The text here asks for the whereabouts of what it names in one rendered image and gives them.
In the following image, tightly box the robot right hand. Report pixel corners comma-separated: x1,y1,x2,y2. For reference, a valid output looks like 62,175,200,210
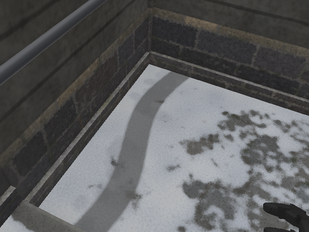
263,202,309,232

